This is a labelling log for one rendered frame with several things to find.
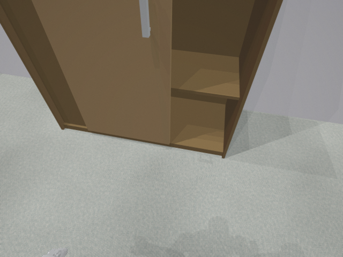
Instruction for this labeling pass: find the wardrobe door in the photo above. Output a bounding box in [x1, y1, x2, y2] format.
[32, 0, 172, 145]
[0, 0, 86, 126]

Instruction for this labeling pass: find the handle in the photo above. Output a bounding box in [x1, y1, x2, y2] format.
[139, 0, 151, 38]

